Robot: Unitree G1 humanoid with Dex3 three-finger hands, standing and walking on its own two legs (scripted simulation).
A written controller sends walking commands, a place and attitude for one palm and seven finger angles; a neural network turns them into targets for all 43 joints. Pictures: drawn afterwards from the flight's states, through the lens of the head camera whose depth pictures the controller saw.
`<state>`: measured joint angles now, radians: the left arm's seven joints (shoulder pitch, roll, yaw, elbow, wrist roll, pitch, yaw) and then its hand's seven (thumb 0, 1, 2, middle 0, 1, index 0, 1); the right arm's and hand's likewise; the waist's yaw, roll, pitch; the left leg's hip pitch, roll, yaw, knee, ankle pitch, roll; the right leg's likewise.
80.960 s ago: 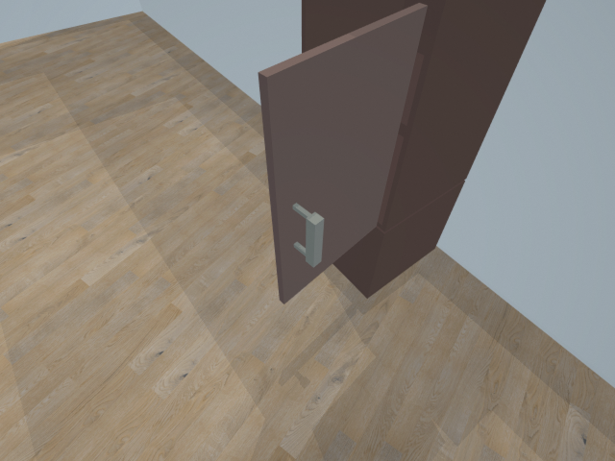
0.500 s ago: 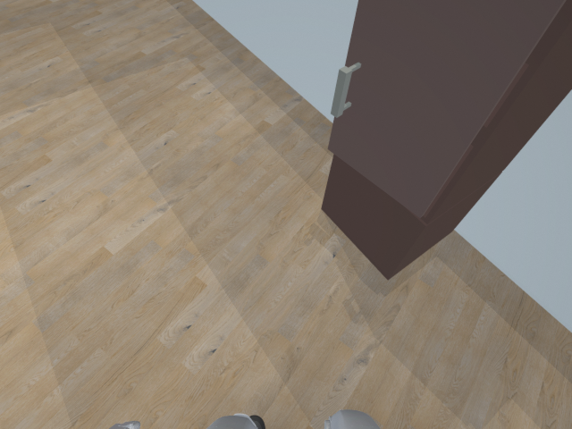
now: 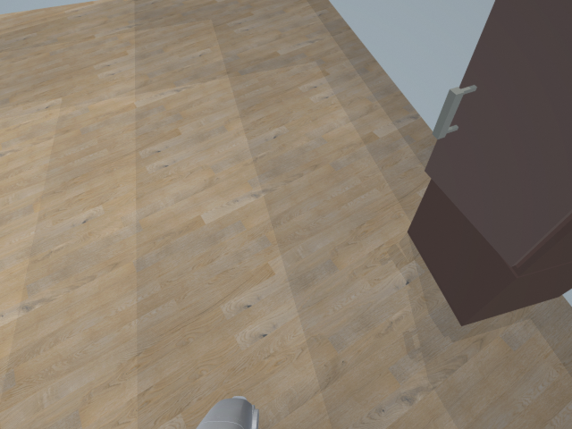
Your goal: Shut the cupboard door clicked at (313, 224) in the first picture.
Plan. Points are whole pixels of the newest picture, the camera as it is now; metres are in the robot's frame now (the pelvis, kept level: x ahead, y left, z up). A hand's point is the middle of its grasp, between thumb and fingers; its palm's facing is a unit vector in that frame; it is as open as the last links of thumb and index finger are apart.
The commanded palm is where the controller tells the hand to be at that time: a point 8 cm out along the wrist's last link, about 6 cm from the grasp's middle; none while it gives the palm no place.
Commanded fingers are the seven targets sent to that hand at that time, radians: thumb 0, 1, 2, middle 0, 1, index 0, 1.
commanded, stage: walk to a spot facing it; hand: left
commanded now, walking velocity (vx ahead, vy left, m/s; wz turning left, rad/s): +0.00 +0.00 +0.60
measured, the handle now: (454, 112) +0.81 -0.39 -0.09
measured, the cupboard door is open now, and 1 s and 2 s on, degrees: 7 7 7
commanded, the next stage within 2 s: turn to face it in 1.22 s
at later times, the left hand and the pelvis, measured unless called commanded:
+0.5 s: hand out of the picture +0.07 +0.25 -0.15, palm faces +0.29 -0.91 -0.29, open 7.4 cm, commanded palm none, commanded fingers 0.00 0.90 0.90 -0.20 -0.30 -0.20 -0.30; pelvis +0.04 +0.01 -0.01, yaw +17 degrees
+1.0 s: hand out of the picture +0.00 +0.22 -0.20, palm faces +0.66 -0.73 -0.18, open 7.4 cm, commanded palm none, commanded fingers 0.00 0.90 0.90 -0.20 -0.30 -0.20 -0.30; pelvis +0.17 +0.12 -0.03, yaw +38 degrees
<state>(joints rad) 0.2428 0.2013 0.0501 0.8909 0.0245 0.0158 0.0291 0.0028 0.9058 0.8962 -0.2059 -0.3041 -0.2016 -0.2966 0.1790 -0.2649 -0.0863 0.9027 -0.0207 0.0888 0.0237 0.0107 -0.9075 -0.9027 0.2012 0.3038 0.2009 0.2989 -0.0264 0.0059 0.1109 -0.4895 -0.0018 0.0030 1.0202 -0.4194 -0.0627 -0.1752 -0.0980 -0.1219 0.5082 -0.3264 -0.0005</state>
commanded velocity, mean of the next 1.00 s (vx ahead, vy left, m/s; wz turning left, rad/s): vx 0.26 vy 0.00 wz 0.57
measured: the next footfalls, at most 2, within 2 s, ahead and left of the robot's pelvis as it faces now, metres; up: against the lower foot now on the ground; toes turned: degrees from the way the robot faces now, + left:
left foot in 0.16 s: +0.03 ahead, +0.15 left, +0.00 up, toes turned +10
right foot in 0.50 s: +0.15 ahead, -0.09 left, +0.00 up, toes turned +13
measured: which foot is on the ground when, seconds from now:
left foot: up 0.00-0.14, down 0.16-0.50, up 0.52-0.94, down 0.96-1.00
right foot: down 0.00-0.16, up 0.18-0.48, down 0.50-0.96, up 0.98-1.00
